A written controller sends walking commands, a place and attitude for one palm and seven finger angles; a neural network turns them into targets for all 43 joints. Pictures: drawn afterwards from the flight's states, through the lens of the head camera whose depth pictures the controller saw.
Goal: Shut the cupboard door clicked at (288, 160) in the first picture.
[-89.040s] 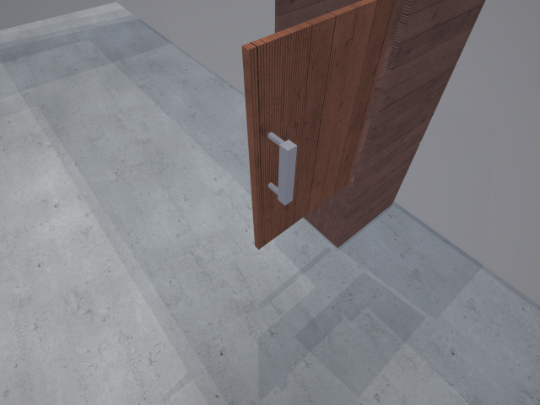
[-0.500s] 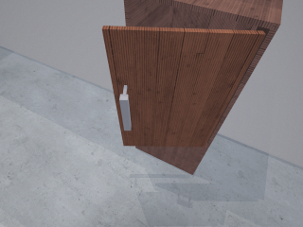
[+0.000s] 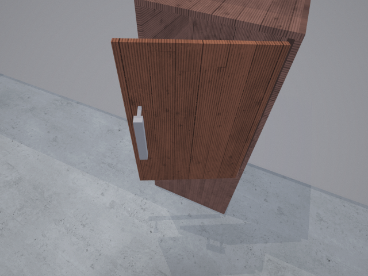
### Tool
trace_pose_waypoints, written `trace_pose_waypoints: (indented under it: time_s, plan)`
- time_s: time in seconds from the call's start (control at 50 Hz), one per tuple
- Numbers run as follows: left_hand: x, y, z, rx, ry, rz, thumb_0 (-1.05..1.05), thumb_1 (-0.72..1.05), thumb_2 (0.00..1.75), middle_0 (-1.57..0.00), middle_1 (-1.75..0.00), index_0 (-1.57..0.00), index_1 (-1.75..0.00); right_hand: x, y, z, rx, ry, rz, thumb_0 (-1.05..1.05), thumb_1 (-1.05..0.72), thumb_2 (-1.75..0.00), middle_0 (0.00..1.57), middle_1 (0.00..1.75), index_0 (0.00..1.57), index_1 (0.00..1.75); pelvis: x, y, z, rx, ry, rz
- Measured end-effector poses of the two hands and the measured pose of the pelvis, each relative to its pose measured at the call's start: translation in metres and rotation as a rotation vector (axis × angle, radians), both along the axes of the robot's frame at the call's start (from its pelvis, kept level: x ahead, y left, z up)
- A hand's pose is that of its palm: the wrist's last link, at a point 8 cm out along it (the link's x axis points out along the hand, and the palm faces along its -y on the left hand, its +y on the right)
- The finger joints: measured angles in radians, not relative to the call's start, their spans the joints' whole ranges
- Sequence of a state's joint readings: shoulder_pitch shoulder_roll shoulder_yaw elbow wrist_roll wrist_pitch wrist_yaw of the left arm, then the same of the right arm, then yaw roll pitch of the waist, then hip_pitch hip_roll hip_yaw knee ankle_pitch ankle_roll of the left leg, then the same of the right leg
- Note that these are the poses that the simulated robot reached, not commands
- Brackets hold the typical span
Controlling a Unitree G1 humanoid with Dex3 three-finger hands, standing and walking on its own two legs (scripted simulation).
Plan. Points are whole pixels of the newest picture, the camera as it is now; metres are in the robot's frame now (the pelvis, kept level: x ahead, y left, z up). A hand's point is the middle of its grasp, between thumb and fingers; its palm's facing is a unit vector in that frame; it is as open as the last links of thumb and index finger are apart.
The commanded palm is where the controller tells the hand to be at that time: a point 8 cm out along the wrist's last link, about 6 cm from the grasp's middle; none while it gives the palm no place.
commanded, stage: look again from close up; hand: left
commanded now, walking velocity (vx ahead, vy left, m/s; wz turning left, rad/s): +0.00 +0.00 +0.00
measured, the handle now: (141, 133) +0.50 +0.15 -0.03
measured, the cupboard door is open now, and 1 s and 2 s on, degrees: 27 27 27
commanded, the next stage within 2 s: shuffle to correct the standing spot in 0.60 s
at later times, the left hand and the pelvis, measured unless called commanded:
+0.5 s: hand out of the picture +0.03 +0.23 -0.18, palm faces +0.04 -0.96 -0.26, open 7.4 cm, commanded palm none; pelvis -0.02 +0.02 -0.01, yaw +1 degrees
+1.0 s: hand out of the picture -0.09 +0.21 -0.18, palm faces +0.03 -0.98 -0.20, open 7.4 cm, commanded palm none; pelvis -0.04 +0.02 -0.01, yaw +1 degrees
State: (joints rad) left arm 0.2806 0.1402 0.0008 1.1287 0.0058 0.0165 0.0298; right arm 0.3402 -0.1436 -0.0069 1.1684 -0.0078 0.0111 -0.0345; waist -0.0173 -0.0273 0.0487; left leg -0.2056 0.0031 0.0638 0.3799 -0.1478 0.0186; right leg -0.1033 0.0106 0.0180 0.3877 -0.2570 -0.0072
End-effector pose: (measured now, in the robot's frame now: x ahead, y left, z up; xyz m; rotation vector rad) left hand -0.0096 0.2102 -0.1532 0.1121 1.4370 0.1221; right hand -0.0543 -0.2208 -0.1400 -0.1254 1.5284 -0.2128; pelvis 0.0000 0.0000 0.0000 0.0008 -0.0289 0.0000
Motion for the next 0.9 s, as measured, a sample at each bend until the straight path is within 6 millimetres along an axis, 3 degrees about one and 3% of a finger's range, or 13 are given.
trace_pose_waypoints:
  time_s: [0.1,0.26,0.38,0.48,0.6,0.76,0.9]
  plan:
    - [-0.007,0.000,0.000,-0.003,0.011,-0.013,0.01,0.91,0.90,-0.20,-0.30,-0.20,-0.30,0.009,0.007,-0.003,0.021,-0.026,0.017,0.00,-0.90,-0.90,0.20,0.30,0.20,0.30,-0.001,0.002,-0.002,-0.002,0.008,0.012]
    - [0.008,0.031,0.004,0.088,-0.090,0.002,0.01,0.91,0.90,-0.20,-0.30,-0.20,-0.30,0.072,0.006,-0.016,0.009,-0.223,0.064,0.01,-0.91,-0.90,0.20,0.30,0.20,0.30,-0.001,0.011,-0.012,-0.014,0.013,0.024]
    - [0.024,0.048,0.006,0.115,-0.178,-0.006,0.01,0.91,0.90,-0.20,-0.30,-0.20,-0.30,0.114,0.001,-0.007,-0.020,-0.365,0.102,0.01,-0.92,-0.90,0.20,0.30,0.20,0.30,-0.005,0.017,-0.014,-0.010,-0.008,0.012]
    - [0.028,0.060,0.008,0.119,-0.224,-0.020,0.01,0.91,0.90,-0.20,-0.30,-0.20,-0.30,0.130,-0.002,0.005,-0.046,-0.432,0.134,0.01,-0.91,-0.90,0.20,0.30,0.20,0.30,-0.015,0.022,-0.013,-0.012,-0.020,0.009]
    - [0.018,0.072,0.010,0.117,-0.224,-0.036,0.01,0.91,0.90,-0.20,-0.30,-0.20,-0.30,0.124,-0.007,0.015,-0.074,-0.434,0.160,0.01,-0.91,-0.90,0.20,0.30,0.20,0.30,-0.028,0.027,-0.011,-0.017,-0.021,0.014]
    - [-0.012,0.086,0.010,0.125,-0.155,-0.033,0.01,0.91,0.90,-0.20,-0.30,-0.20,-0.30,0.090,-0.013,0.016,-0.099,-0.345,0.159,0.01,-0.90,-0.90,0.20,0.30,0.20,0.30,-0.040,0.033,-0.008,-0.019,-0.014,0.025]
    - [-0.056,0.071,0.007,0.094,-0.037,-0.005,0.01,0.91,0.90,-0.20,-0.29,-0.20,-0.30,0.053,-0.002,0.007,-0.061,-0.244,0.117,0.01,-0.90,-0.90,0.20,0.30,0.20,0.30,-0.042,0.029,-0.004,-0.015,-0.009,0.026]
